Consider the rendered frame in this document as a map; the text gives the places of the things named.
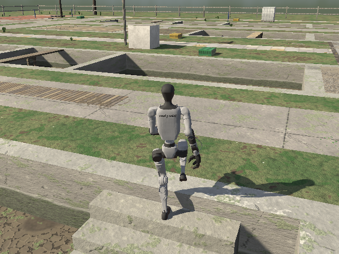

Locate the robot right hand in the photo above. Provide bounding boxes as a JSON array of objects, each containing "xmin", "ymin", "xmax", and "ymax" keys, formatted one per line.
[{"xmin": 189, "ymin": 154, "xmax": 201, "ymax": 169}]

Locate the robot right upper arm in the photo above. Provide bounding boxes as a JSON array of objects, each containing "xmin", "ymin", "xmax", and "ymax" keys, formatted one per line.
[{"xmin": 179, "ymin": 106, "xmax": 193, "ymax": 137}]

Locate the robot left upper arm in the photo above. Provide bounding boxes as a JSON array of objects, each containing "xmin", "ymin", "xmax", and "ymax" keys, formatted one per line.
[{"xmin": 147, "ymin": 106, "xmax": 158, "ymax": 134}]

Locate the right robot forearm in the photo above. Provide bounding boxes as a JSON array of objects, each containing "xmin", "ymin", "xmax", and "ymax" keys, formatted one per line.
[{"xmin": 188, "ymin": 129, "xmax": 199, "ymax": 156}]

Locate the right robot shin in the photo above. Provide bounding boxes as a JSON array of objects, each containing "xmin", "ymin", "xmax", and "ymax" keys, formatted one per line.
[{"xmin": 180, "ymin": 157, "xmax": 186, "ymax": 173}]

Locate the robot left thigh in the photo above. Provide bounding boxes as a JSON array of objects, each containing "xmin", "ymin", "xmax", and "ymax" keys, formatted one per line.
[{"xmin": 152, "ymin": 148, "xmax": 168, "ymax": 186}]

